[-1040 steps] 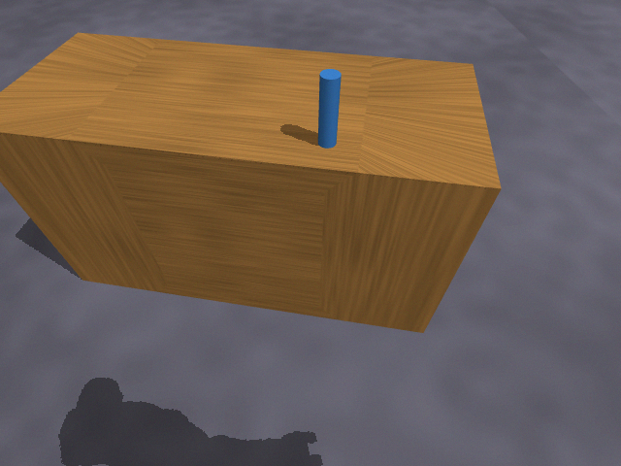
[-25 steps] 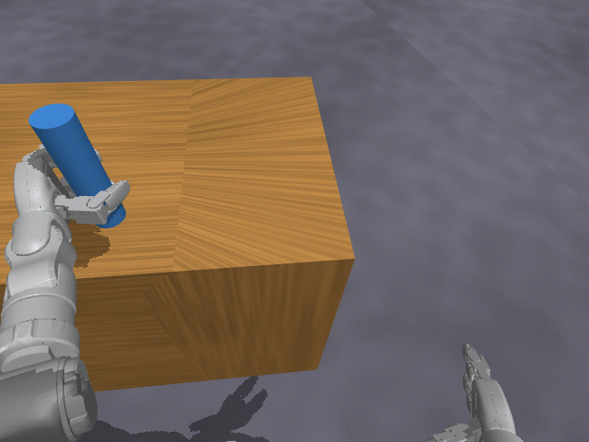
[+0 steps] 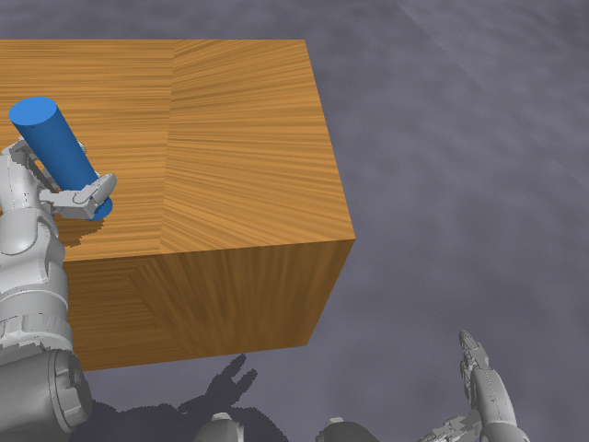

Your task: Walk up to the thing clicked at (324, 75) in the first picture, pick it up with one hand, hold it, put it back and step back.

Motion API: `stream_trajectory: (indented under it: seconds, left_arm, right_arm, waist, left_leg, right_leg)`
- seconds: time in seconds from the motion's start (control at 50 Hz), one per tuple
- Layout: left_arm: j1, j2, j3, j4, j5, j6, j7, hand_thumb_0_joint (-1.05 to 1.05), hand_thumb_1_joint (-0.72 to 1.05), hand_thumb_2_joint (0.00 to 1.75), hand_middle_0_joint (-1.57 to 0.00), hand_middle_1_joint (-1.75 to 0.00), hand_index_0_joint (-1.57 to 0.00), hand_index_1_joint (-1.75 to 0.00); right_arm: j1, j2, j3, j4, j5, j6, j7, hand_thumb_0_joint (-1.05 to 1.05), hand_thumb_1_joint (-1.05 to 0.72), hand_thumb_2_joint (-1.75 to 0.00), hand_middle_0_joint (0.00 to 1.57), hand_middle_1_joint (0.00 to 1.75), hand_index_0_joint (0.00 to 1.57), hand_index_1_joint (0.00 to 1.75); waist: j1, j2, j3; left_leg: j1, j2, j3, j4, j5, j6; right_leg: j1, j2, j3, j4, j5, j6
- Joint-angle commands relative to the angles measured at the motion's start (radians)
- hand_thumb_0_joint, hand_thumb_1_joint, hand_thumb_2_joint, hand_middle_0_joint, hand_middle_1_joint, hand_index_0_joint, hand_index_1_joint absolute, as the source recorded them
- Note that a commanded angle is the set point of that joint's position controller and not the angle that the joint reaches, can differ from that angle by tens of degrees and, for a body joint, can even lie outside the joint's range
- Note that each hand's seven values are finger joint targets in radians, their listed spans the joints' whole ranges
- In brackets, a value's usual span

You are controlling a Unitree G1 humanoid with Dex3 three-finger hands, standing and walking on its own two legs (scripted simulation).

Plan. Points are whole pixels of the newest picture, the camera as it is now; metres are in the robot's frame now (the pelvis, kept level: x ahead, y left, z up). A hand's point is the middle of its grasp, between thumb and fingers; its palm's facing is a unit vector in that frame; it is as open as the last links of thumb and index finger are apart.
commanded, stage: lower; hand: left
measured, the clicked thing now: (69, 167) +0.43 +0.26 +0.11
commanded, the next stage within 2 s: loosen in 0.92 s
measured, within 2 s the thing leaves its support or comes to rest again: rests again in 1.00 s
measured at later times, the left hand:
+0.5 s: hand (84, 188) +0.45 +0.27 +0.05, palm faces +0.28 -0.96 +0.00, open 7.9 cm
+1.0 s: hand (92, 197) +0.45 +0.26 +0.03, palm faces +0.28 -0.96 +0.01, open 7.9 cm
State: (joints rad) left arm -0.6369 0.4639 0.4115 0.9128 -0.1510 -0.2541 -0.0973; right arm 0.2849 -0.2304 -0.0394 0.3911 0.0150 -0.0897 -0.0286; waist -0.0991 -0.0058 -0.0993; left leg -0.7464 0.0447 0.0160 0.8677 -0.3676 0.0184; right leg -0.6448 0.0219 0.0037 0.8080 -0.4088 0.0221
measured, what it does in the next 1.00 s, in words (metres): stands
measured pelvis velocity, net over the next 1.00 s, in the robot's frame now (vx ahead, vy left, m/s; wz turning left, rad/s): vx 0.00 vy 0.00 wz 0.00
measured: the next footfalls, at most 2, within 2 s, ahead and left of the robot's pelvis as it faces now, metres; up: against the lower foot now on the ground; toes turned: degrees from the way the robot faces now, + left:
none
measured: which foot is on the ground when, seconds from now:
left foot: down 0.00-1.00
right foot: down 0.00-1.00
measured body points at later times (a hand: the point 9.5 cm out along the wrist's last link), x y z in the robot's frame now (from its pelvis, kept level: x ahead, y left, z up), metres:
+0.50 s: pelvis +0.01 +0.00 -0.01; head +0.09 +0.03 +0.43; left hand +0.43 +0.32 +0.05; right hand +0.17 -0.25 -0.05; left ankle +0.03 +0.10 -0.70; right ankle -0.01 -0.14 -0.70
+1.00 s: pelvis +0.00 +0.00 -0.03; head +0.10 +0.04 +0.41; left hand +0.43 +0.31 +0.03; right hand +0.16 -0.25 -0.05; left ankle +0.03 +0.10 -0.70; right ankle -0.01 -0.14 -0.70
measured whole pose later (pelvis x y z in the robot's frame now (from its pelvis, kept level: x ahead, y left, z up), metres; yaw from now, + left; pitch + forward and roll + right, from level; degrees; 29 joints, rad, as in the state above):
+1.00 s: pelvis +0.00 +0.00 -0.03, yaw +0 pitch +19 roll -3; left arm -0.64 0.50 0.46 1.00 -0.14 -0.40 -0.13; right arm 0.37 -0.24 -0.01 0.13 -0.02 -0.01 0.02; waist -0.14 -0.01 -0.13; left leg -0.93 0.05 -0.01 1.04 -0.44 0.01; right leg -0.82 0.03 -0.02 0.97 -0.48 0.02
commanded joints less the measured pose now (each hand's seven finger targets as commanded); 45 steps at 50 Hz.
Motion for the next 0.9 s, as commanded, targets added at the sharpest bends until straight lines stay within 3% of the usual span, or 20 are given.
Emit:
stream_trajectory:
  seconds: [0.0,0.04,0.06,0.08,0.12,0.16,0.2,0.22,0.24,0.26,0.28,0.3,0.32,0.44,0.56,0.62,0.64,0.74,0.76,0.88]
  left_arm:
    - [-0.390,0.253,0.026,-0.187,-0.015,-0.093,0.000,0.00,0.31,1.33,-1.43,-1.50,-1.44,-1.51]
    - [-0.373,0.303,0.068,-0.166,-0.010,-0.098,0.003,0.00,0.31,1.34,-1.43,-1.50,-1.44,-1.51]
    - [-0.402,0.267,0.039,-0.206,-0.012,-0.103,0.001,0.00,0.33,1.33,-1.42,-1.50,-1.44,-1.50]
    - [-0.378,0.307,0.075,-0.172,-0.008,-0.099,0.005,0.00,0.33,1.34,-1.42,-1.50,-1.44,-1.51]
    - [-0.380,0.275,0.050,-0.186,-0.008,-0.109,0.003,0.00,0.32,1.33,-1.41,-1.49,-1.43,-1.50]
    - [-0.381,0.297,0.072,-0.202,-0.011,-0.123,-0.001,0.00,0.33,1.35,-1.44,-1.52,-1.46,-1.52]
    - [-0.412,0.293,0.064,-0.236,-0.016,-0.136,-0.008,0.00,0.32,1.33,-1.45,-1.52,-1.47,-1.52]
    - [-0.408,0.271,0.048,-0.237,-0.016,-0.137,-0.015,0.00,0.33,1.34,-1.45,-1.52,-1.46,-1.52]
    - [-0.441,0.254,0.022,-0.266,-0.018,-0.143,-0.020,0.00,0.32,1.34,-1.44,-1.52,-1.45,-1.52]
    - [-0.385,0.280,0.054,-0.199,-0.015,-0.139,-0.016,0.00,0.32,1.33,-1.44,-1.51,-1.44,-1.52]
    - [-0.385,0.262,0.044,-0.208,-0.016,-0.145,-0.022,0.00,0.30,1.34,-1.43,-1.51,-1.44,-1.52]
    - [-0.436,0.268,0.038,-0.268,-0.021,-0.151,-0.020,0.00,0.31,1.34,-1.43,-1.50,-1.44,-1.52]
    - [-0.380,0.291,0.069,-0.200,-0.016,-0.146,-0.017,0.00,0.32,1.34,-1.42,-1.50,-1.43,-1.51]
    - [-0.346,0.280,0.074,-0.175,-0.008,-0.147,-0.016,0.00,0.31,1.34,-1.41,-1.50,-1.43,-1.51]
    - [-0.376,0.268,0.063,-0.186,-0.010,-0.173,-0.033,0.00,0.28,1.36,-1.45,-1.53,-1.45,-1.54]
    - [-0.434,0.288,0.054,-0.247,-0.008,-0.190,-0.037,0.00,0.27,1.37,-1.45,-1.53,-1.46,-1.55]
    - [-0.383,0.302,0.085,-0.159,-0.005,-0.183,-0.033,0.00,0.29,1.36,-1.46,-1.53,-1.46,-1.55]
    - [-0.364,0.294,0.085,-0.142,-0.003,-0.194,-0.031,0.00,0.30,1.36,-1.45,-1.53,-1.46,-1.54]
    - [-0.346,0.309,0.107,-0.132,-0.004,-0.196,-0.028,0.00,0.30,1.36,-1.44,-1.53,-1.46,-1.53]
    - [-0.385,0.288,0.083,-0.143,-0.004,-0.218,-0.032,0.00,0.27,1.36,-1.46,-1.54,-1.47,-1.55]
  right_arm:
    - [0.004,-0.139,-0.056,-0.177,-0.002,-0.045,-0.006,0.00,0.53,-0.05,0.05,0.05,0.05,0.05]
    - [0.014,-0.159,-0.080,-0.154,-0.007,-0.034,-0.005,0.00,0.54,-0.05,0.05,0.05,0.05,0.05]
    - [-0.010,-0.140,-0.059,-0.206,-0.009,-0.037,0.002,0.00,0.55,-0.05,0.05,0.05,0.05,0.05]
    - [0.014,-0.163,-0.077,-0.220,-0.010,-0.033,0.001,0.00,0.54,-0.05,0.05,0.05,0.05,0.05]
    - [0.019,-0.138,-0.056,-0.224,-0.009,-0.029,0.006,0.00,0.54,-0.05,0.05,0.05,0.05,0.05]
    - [0.014,-0.169,-0.092,-0.221,-0.011,-0.027,0.004,0.00,0.54,-0.05,0.05,0.05,0.05,0.05]
    - [0.015,-0.143,-0.066,-0.238,-0.011,-0.026,0.009,0.00,0.53,-0.05,0.05,0.05,0.05,0.05]
    - [0.014,-0.123,-0.041,-0.268,-0.011,-0.027,0.012,0.00,0.53,-0.05,0.05,0.05,0.05,0.05]
    - [-0.008,-0.136,-0.059,-0.284,-0.007,-0.028,0.009,0.00,0.53,-0.06,0.05,0.05,0.05,0.05]
    - [0.037,-0.138,-0.056,-0.243,-0.011,-0.023,0.007,0.00,0.52,-0.06,0.05,0.05,0.05,0.05]
    - [0.036,-0.121,-0.035,-0.252,-0.014,-0.023,0.011,0.00,0.53,-0.06,0.05,0.05,0.05,0.05]
    - [0.023,-0.149,-0.061,-0.282,-0.012,-0.023,0.011,0.00,0.53,-0.06,0.05,0.05,0.05,0.05]
    - [0.034,-0.154,-0.059,-0.277,-0.015,-0.020,0.009,0.00,0.53,-0.06,0.05,0.05,0.05,0.05]
    - [0.075,-0.179,-0.092,-0.328,-0.019,0.001,0.016,0.00,0.54,-0.05,0.05,0.05,0.05,0.05]
    - [0.084,-0.114,-0.029,-0.350,-0.020,0.002,0.028,0.00,0.53,-0.06,0.05,0.05,0.05,0.05]
    - [0.065,-0.157,-0.067,-0.357,-0.026,0.004,0.025,0.00,0.53,-0.06,0.05,0.05,0.05,0.05]
    - [0.090,-0.140,-0.045,-0.366,-0.028,0.007,0.025,0.00,0.52,-0.06,0.05,0.05,0.05,0.05]
    - [0.102,-0.167,-0.076,-0.371,-0.030,0.021,0.031,0.00,0.54,-0.05,0.05,0.05,0.05,0.05]
    - [0.109,-0.163,-0.071,-0.372,-0.032,0.022,0.032,0.00,0.54,-0.05,0.05,0.05,0.05,0.05]
    - [0.096,-0.132,-0.036,-0.428,-0.031,0.025,0.036,0.00,0.53,-0.05,0.05,0.05,0.05,0.05]
  waist:
    - [-0.009,0.120,-0.411]
    - [0.001,0.151,-0.403]
    - [0.002,0.164,-0.436]
    - [-0.005,0.148,-0.435]
    - [-0.004,0.155,-0.397]
    - [-0.004,0.152,-0.427]
    - [-0.001,0.175,-0.464]
    - [-0.006,0.167,-0.493]
    - [-0.015,0.168,-0.494]
    - [-0.019,0.147,-0.460]
    - [-0.016,0.159,-0.466]
    - [-0.015,0.174,-0.519]
    - [-0.015,0.155,-0.497]
    - [-0.028,0.127,-0.426]
    - [-0.023,0.166,-0.465]
    - [-0.023,0.203,-0.508]
    - [-0.031,0.168,-0.470]
    - [-0.032,0.165,-0.430]
    - [-0.025,0.162,-0.442]
    - [-0.038,0.137,-0.472]
  left_leg:
    - [0.365,0.006,-0.045,-0.060,0.318,0.005]
    - [0.351,0.004,-0.042,-0.047,0.330,0.001]
    - [0.363,0.004,-0.041,-0.042,0.337,0.001]
    - [0.356,0.005,-0.039,-0.034,0.338,0.004]
    - [0.328,0.003,-0.036,-0.038,0.296,0.003]
    - [0.343,0.009,-0.046,-0.035,0.325,0.000]
    - [0.371,0.012,-0.052,-0.020,0.380,-0.003]
    - [0.392,0.016,-0.055,-0.013,0.409,-0.003]
    - [0.390,0.012,-0.050,-0.013,0.392,-0.001]
    - [0.371,0.014,-0.051,-0.007,0.397,0.001]
    - [0.369,0.017,-0.059,-0.005,0.417,-0.005]
    - [0.395,0.013,-0.054,0.005,0.432,0.000]
    - [0.382,0.014,-0.054,0.012,0.435,0.001]
    - [0.313,0.008,-0.049,0.008,0.335,0.003]
    - [0.325,0.007,-0.051,0.036,0.385,0.001]
    - [0.339,0.007,-0.052,0.041,0.375,-0.001]
    - [0.311,0.006,-0.051,0.050,0.374,0.003]
    - [0.270,0.005,-0.053,0.041,0.289,-0.001]
    - [0.259,0.004,-0.053,0.049,0.296,0.001]
    - [0.214,-0.007,-0.041,0.075,0.267,0.014]
  right_leg:
    - [0.001,0.014,-0.032,-0.066,0.262,-0.038]
    - [-0.014,0.011,-0.031,-0.055,0.261,-0.039]
    - [-0.008,0.012,-0.032,-0.050,0.267,-0.040]
    - [-0.004,0.012,-0.031,-0.048,0.272,-0.037]
    - [-0.016,0.013,-0.029,-0.044,0.245,-0.039]
    - [-0.022,0.016,-0.035,-0.031,0.252,-0.042]
    - [-0.027,0.017,-0.039,-0.017,0.276,-0.042]
    - [-0.024,0.019,-0.040,-0.014,0.293,-0.041]
    - [-0.017,0.018,-0.036,-0.013,0.293,-0.039]
    - [-0.031,0.020,-0.037,-0.010,0.297,-0.037]
    - [-0.039,0.020,-0.042,-0.002,0.297,-0.041]
    - [-0.025,0.017,-0.033,-0.005,0.319,-0.038]
    - [-0.031,0.017,-0.036,-0.001,0.321,-0.036]
    - [-0.061,0.016,-0.035,0.001,0.264,-0.038]
    - [-0.068,0.015,-0.033,0.026,0.293,-0.037]
    - [-0.072,0.013,-0.030,0.033,0.285,-0.040]
    - [-0.070,0.014,-0.030,0.031,0.293,-0.036]
    - [-0.104,0.016,-0.033,0.038,0.225,-0.042]
    - [-0.099,0.015,-0.034,0.043,0.232,-0.041]
    - [-0.071,0.014,-0.016,0.050,0.263,-0.031]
